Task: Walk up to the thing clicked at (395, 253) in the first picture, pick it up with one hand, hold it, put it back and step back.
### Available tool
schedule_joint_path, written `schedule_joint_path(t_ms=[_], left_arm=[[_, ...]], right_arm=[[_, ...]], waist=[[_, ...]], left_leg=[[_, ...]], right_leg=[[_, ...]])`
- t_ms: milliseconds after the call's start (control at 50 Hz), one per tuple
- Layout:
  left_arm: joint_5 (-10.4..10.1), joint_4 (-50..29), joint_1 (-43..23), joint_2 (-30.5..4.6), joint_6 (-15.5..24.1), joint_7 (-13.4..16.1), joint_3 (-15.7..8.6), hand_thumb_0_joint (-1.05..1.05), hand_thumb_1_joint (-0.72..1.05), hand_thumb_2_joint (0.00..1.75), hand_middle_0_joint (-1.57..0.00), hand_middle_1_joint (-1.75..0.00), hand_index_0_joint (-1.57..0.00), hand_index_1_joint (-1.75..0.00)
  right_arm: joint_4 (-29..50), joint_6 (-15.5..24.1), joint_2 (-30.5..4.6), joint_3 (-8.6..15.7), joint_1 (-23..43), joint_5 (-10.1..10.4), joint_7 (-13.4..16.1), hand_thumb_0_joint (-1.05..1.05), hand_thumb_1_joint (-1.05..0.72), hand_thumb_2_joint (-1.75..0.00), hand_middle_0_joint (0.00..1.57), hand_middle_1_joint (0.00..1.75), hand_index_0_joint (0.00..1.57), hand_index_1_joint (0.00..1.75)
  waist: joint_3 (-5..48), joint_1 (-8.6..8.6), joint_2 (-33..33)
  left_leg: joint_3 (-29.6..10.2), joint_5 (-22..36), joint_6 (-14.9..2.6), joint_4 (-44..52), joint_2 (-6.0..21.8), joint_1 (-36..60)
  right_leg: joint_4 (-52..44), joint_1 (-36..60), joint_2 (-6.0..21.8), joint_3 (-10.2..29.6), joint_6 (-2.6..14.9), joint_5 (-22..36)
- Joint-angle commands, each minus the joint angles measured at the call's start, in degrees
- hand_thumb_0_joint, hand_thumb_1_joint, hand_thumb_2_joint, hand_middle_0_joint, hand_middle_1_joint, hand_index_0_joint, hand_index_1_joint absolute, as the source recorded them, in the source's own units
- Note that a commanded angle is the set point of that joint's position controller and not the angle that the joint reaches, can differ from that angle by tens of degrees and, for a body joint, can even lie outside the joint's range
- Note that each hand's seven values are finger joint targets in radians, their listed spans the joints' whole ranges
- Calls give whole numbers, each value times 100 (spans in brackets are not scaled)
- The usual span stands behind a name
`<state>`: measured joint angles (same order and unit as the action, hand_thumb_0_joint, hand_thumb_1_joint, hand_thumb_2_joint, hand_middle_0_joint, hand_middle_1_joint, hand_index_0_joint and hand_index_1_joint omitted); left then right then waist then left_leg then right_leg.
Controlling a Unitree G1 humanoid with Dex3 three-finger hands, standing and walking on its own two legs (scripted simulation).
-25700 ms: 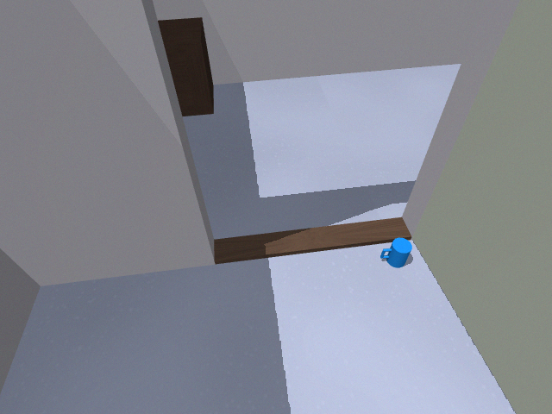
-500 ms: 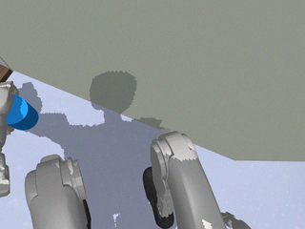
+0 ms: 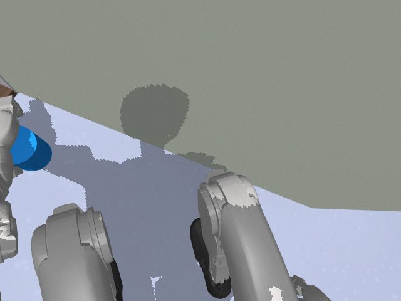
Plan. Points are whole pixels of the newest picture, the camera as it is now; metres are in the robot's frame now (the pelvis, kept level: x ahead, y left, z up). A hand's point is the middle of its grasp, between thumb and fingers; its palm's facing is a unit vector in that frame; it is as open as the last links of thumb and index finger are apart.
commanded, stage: withdraw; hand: left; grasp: from above
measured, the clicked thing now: (18, 156) +0.44 +0.29 -0.26
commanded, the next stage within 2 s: home in 1.08 s
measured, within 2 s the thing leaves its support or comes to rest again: neither
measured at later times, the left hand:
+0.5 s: hand out of the picture +0.45 +0.33 -0.07, palm faces -0.34 -0.03 -0.94, open 14.2 cm
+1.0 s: hand out of the picture +0.42 +0.29 -0.11, palm faces -0.46 -0.05 -0.89, open 14.1 cm
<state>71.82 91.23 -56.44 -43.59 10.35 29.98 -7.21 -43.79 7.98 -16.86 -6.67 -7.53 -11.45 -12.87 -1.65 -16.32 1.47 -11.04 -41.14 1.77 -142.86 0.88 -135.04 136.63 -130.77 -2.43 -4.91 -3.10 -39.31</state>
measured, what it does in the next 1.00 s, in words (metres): rises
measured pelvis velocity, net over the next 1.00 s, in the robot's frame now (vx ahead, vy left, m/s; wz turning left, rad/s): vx -0.02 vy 0.00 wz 0.07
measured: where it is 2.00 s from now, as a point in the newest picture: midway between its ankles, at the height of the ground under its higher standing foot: (166, 291)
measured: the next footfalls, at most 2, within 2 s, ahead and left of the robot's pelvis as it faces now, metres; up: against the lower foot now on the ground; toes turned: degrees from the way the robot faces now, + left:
none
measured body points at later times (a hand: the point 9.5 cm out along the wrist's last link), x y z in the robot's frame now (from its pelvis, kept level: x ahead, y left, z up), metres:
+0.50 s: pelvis +0.00 +0.00 +0.05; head +0.22 +0.05 +0.44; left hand +0.46 +0.33 -0.02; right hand +0.08 -0.27 -0.08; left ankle +0.06 +0.13 -0.28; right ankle +0.10 -0.12 -0.28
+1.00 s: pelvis -0.02 +0.00 +0.05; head +0.20 +0.09 +0.44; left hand +0.44 +0.29 -0.06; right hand +0.05 -0.29 -0.04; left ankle +0.06 +0.13 -0.28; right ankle +0.10 -0.12 -0.28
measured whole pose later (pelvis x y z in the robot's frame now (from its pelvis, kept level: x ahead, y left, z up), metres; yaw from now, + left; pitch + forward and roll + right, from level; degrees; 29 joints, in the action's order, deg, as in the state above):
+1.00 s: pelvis -0.02 +0.00 +0.05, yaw +4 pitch +34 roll -7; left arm 75.8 86.7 -58.7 -39.5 13.1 22.5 -0.6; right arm -41.1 0.7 -17.5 -3.3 -8.7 -7.0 -5.7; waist 4.2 -15.1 1.2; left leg -6.9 -35.5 0.4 -130.4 0.0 -129.0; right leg 126.3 -124.4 -0.3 -2.4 -2.3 -36.0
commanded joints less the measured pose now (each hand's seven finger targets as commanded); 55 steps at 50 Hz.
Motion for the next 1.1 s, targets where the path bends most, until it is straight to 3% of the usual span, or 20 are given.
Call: schedule_joint_path(t_ms=[0,100,160,180,240,260,300,340,400,440,520,540,600,640,720,780,820,920,1020,1080], left_arm=[[-6,-699,-1587,-1282,99,200,-1,0,-44,111,-10,-117,-11,-116],[53,-614,-1729,-1313,119,241,6,0,-52,98,-6,-105,-8,-103],[84,-1153,-1745,-1462,89,296,-117,0,-54,99,-6,-105,-7,-104],[36,-1548,-1701,-1518,80,299,-169,0,-54,100,-6,-104,-7,-103],[-53,-2033,-1455,-1384,-79,230,-151,0,-56,100,-7,-103,-7,-103],[-93,-2520,-1453,-1536,-155,215,-351,0,-56,101,-7,-102,-7,-102],[-255,-2955,-1392,-1475,-352,90,-301,0,-57,101,-7,-101,-7,-102],[-324,-2910,-1081,-1359,-584,-133,-198,0,-58,102,-7,-101,-6,-102],[-487,-2954,-1390,-1250,-800,-637,25,0,-60,103,-7,-101,-6,-103],[-684,-2547,-945,-896,-863,-1101,281,0,-59,103,-7,-102,-6,-103],[-1025,-2608,-903,-358,-672,-2009,791,0,-58,104,-7,-103,-6,-104],[-1027,-2532,-812,-450,-619,-2182,812,0,-58,104,-7,-103,-6,-104],[-1112,-2786,-885,-372,-352,-2509,908,0,-57,103,-7,-102,-6,-104],[-1037,-2941,-1079,-415,-128,-2571,923,0,-55,102,-8,-102,-7,-103],[-706,-2846,-1491,-526,278,-2214,891,0,-56,102,-8,-101,-7,-102],[-361,-2352,-1637,-503,390,-1546,799,0,-55,102,-7,-101,-7,-102],[-108,-1883,-1867,-454,390,-1159,827,0,-55,101,-7,-101,-7,-102],[395,-1338,-2637,-1074,266,-374,466,0,-54,101,-8,-102,-8,-102],[416,-1271,-2665,-1640,0,49,-22,0,-53,99,-8,-101,-8,-101],[228,-1668,-2732,-1765,-179,7,-123,0,-52,99,-8,-100,-9,-100]], right_arm=[[-29,-27,-1551,483,-1250,42,73,0,-89,-90,20,30,20,30],[12,-5,-1557,469,-1271,-4,82,0,-91,-90,20,30,20,30],[-6,0,-1549,518,-1245,33,98,0,-91,-90,20,30,20,30],[19,-25,-1533,575,-1185,83,101,0,-91,-90,20,30,20,30],[114,-77,-1516,764,-1116,160,82,0,-91,-90,20,30,20,30],[147,-138,-1558,880,-1118,228,109,0,-91,-91,20,30,20,30],[211,-243,-1494,1000,-1171,339,135,0,-92,-91,20,30,20,30],[195,-372,-1468,1103,-1287,452,186,0,-92,-91,20,30,20,30],[174,-567,-1301,1135,-1410,546,300,0,-92,-91,20,30,20,30],[252,-664,-1217,1117,-1468,590,351,0,-92,-91,20,30,20,30],[431,-762,-1186,1099,-1422,723,569,0,-92,-91,20,30,20,30],[458,-787,-1272,1079,-1411,756,637,0,-91,-91,20,30,20,30],[563,-820,-1304,1032,-1359,801,780,0,-91,-91,20,30,20,30],[571,-839,-1240,965,-1379,811,847,0,-91,-90,20,30,20,30],[544,-854,-1132,854,-1284,772,912,0,-91,-90,20,30,20,30],[436,-878,-1161,808,-1177,655,859,0,-91,-90,20,30,20,30],[349,-859,-1179,765,-1185,599,819,0,-91,-90,20,30,20,30],[254,-705,-1305,702,-1244,412,762,0,-91,-90,20,30,20,30],[340,-506,-1373,688,-1190,289,717,0,-90,-90,20,30,20,30],[378,-431,-1350,729,-1180,289,719,0,-90,-90,20,30,20,30]], waist=[[4025,-75,-1912],[3735,-185,-1784],[4123,39,-2287],[4478,174,-2606],[4814,265,-2778],[5209,423,-2887],[5535,499,-2860],[5416,546,-2391],[5241,489,-1848],[4632,398,-1202],[3834,267,-523],[3642,296,-354],[3619,384,-294],[3734,414,-608],[3950,448,-1180],[3988,418,-1457],[3847,267,-1548],[4238,134,-1991],[4696,182,-2353],[5185,234,-2658]], left_leg=[[661,1244,-286,1444,-53,2741],[698,1052,-324,1371,-51,2593],[721,1281,-249,1529,-64,3071],[731,1402,-208,1624,-62,3331],[760,1351,-170,1808,-60,3632],[780,1466,-159,1953,-64,3817],[893,1665,-189,2040,-57,4040],[980,1641,-267,2144,-43,3956],[1006,1341,-384,2337,-70,3557],[973,1130,-431,2452,-91,3180],[919,711,-491,2755,-117,2727],[891,713,-483,2814,-128,2719],[858,809,-441,2947,-127,2996],[838,948,-388,3022,-107,3272],[780,1041,-327,3075,-96,3655],[829,1112,-296,3000,-131,3749],[835,1070,-274,2938,-138,3727],[822,911,-240,2766,-174,3809],[906,675,-262,2617,-197,3794],[937,609,-248,2598,-181,4074]], right_leg=[[-1281,2124,-149,-685,471,1479],[-1370,2019,-142,-654,439,1347],[-1286,2032,-109,-650,495,1482],[-1243,2068,-100,-640,520,1555],[-1242,2009,-48,-600,562,1521],[-1305,2096,-27,-562,569,1602],[-1497,2386,-25,-426,560,1826],[-1868,2577,-49,-293,520,1870],[-2300,2891,-81,-148,487,1567],[-2541,3069,-74,-123,441,1351],[-2939,3266,-61,-61,452,868],[-3032,3240,-50,-78,487,803],[-3152,3250,-16,-72,555,804],[-3061,3155,6,-79,557,949],[-2769,2751,32,-105,574,1063],[-2606,2519,51,-147,573,1162],[-2466,2233,37,-221,581,1140],[-2184,1855,74,-316,579,1007],[-2029,1849,125,-287,551,807],[-2025,1900,121,-256,573,751]])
